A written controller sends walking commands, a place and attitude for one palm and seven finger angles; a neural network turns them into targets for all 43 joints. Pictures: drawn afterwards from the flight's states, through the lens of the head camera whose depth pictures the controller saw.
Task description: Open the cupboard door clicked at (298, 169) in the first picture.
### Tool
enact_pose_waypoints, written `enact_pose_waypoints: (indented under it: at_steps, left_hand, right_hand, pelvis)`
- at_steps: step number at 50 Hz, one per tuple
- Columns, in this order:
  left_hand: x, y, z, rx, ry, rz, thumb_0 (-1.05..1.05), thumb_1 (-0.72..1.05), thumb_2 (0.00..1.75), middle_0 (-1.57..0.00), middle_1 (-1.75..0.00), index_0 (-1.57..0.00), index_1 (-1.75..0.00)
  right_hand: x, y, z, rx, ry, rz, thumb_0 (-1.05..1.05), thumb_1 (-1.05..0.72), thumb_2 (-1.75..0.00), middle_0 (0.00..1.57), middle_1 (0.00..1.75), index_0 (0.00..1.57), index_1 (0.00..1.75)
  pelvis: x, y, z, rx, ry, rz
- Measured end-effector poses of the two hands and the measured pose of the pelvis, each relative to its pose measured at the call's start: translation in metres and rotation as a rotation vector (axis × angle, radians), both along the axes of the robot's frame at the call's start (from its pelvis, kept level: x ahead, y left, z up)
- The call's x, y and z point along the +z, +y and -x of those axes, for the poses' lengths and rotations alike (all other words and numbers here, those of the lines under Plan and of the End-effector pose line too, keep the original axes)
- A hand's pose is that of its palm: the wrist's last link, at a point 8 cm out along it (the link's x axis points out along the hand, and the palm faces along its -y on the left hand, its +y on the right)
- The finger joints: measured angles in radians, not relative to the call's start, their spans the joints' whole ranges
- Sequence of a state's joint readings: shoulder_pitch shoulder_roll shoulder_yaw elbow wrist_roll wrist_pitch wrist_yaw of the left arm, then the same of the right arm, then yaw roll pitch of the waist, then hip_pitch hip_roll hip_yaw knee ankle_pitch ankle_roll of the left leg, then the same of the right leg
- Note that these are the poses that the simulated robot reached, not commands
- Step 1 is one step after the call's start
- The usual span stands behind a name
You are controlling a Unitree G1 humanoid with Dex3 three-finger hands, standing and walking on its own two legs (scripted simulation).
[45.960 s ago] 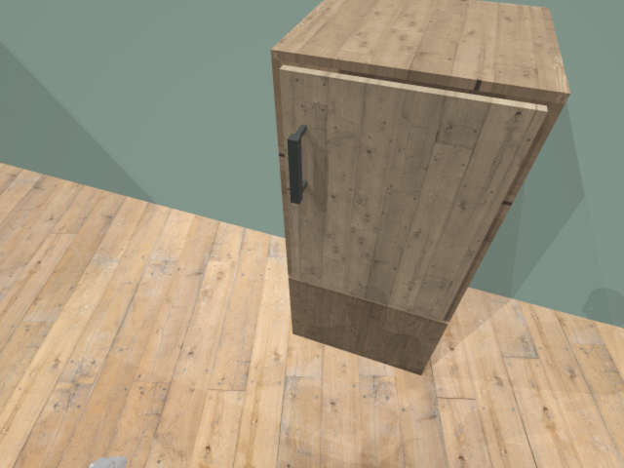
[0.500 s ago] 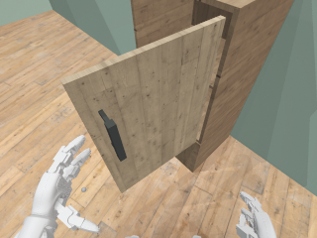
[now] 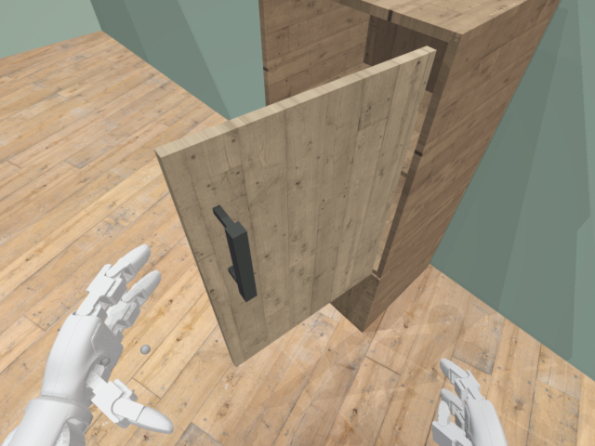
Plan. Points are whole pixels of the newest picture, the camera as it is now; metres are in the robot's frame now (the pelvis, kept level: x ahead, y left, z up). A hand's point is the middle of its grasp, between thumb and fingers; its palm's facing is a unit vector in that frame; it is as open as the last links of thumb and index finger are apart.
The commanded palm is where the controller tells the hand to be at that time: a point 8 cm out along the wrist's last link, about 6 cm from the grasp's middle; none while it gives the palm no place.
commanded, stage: draw the hand back to the body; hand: left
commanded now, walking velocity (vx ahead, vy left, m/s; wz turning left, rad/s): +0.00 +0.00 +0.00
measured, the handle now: (235, 255) +0.34 +0.11 +0.08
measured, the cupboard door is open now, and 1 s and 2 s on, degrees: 83 83 83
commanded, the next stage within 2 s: step back with the hand held close in 1.34 s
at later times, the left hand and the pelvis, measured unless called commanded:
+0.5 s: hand (81, 325) +0.21 +0.24 +0.14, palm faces +0.29 -0.89 -0.35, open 14.5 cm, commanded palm +0.17 +0.28 +0.17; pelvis +0.02 +0.01 +0.04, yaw +0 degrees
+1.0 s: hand (33, 269) +0.23 +0.26 +0.20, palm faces +0.44 -0.80 -0.40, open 8.6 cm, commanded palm +0.18 +0.30 +0.22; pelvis +0.04 +0.00 +0.05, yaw -1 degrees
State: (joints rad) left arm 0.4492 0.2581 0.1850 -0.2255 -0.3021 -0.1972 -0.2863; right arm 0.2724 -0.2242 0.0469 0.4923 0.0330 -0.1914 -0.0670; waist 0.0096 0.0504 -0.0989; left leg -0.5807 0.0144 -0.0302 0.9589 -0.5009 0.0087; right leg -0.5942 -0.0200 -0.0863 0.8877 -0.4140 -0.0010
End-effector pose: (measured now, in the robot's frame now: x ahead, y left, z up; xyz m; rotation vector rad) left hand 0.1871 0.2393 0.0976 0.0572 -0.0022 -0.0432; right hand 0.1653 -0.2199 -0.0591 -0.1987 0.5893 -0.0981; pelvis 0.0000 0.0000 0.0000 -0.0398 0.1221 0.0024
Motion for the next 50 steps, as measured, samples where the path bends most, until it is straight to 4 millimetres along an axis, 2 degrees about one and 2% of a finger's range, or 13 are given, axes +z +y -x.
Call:
enact_pose_waypoints:
  at_steps: [14, 18, 24, 29, 40, 50]
  left_hand:
    - [0.029, 0.023, 0.005, 0.027, 0.003, -0.019, -0.01, -0.46, 0.32, -0.15, -0.30, -0.15, -0.30]
    - [0.044, 0.031, 0.007, 0.182, 0.022, -0.187, -0.01, -0.39, 0.35, -0.16, -0.30, -0.16, -0.30]
    - [0.058, 0.036, 0.014, 0.342, 0.041, -0.284, -0.01, -0.22, 0.42, -0.16, -0.30, -0.17, -0.30]
    - [0.070, 0.045, 0.010, 0.404, 0.030, -0.327, 0.00, -0.06, 0.49, -0.17, -0.30, -0.17, -0.30]
    - [0.100, 0.051, -0.002, 0.443, -0.049, -0.377, 0.00, 0.32, 0.65, -0.18, -0.30, -0.19, -0.30]
    - [0.123, 0.057, -0.002, 0.485, -0.126, -0.399, 0.01, 0.67, 0.80, -0.20, -0.30, -0.20, -0.30]
  right_hand:
    - [0.019, 0.010, -0.014, 0.032, -0.048, 0.010, 0.02, -0.90, -0.90, 0.20, 0.30, 0.20, 0.30]
    - [0.026, 0.012, -0.018, 0.031, -0.041, 0.028, 0.02, -0.90, -0.90, 0.20, 0.30, 0.20, 0.30]
    - [0.031, 0.015, -0.022, 0.031, 0.001, 0.030, 0.01, -0.90, -0.90, 0.20, 0.30, 0.20, 0.30]
    - [0.030, 0.016, -0.027, 0.042, 0.042, 0.031, 0.01, -0.90, -0.90, 0.20, 0.30, 0.20, 0.30]
    - [0.034, 0.009, -0.041, 0.038, 0.059, 0.016, 0.01, -0.90, -0.90, 0.20, 0.30, 0.20, 0.30]
    - [0.037, -0.001, -0.045, 0.030, 0.065, 0.018, 0.01, -0.90, -0.90, 0.20, 0.30, 0.20, 0.30]
  pelvis:
    - [0.014, 0.009, -0.008, 0.004, -0.045, 0.005]
    - [0.022, 0.009, -0.012, -0.004, -0.071, -0.001]
    - [0.036, 0.011, -0.018, -0.007, -0.108, -0.011]
    - [0.043, 0.010, -0.024, -0.008, -0.136, -0.017]
    - [0.052, 0.006, -0.036, -0.021, -0.168, -0.022]
    - [0.054, 0.000, -0.035, -0.025, -0.187, -0.022]
